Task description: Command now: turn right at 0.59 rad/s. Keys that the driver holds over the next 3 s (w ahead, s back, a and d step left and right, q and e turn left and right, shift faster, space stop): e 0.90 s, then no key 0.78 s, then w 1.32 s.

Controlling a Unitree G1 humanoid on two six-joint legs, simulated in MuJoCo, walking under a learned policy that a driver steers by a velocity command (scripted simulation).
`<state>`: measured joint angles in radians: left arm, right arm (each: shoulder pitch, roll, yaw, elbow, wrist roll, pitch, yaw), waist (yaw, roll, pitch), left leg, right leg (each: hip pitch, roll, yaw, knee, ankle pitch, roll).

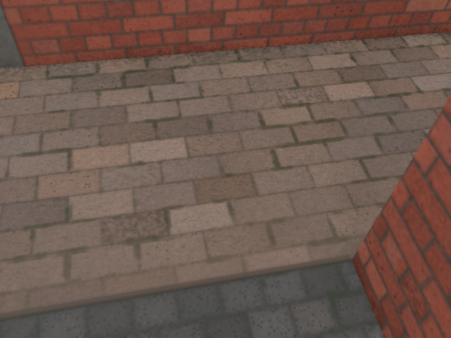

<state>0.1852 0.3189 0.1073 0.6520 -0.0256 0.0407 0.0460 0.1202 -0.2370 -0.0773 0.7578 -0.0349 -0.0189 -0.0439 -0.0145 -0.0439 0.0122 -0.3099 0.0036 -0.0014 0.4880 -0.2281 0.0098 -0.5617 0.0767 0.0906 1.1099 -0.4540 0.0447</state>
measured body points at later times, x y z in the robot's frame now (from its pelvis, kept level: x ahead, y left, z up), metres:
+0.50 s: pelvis -0.02 -0.04 +0.00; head +0.02 -0.10 +0.45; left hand +0.21 +0.17 -0.07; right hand +0.07 -0.36 -0.11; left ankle +0.03 +0.12 -0.63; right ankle -0.01 -0.13 -0.74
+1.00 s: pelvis -0.03 +0.01 -0.01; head +0.00 -0.01 +0.44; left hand +0.25 +0.20 -0.10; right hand -0.03 -0.29 -0.10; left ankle +0.01 +0.12 -0.74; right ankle -0.12 -0.09 -0.64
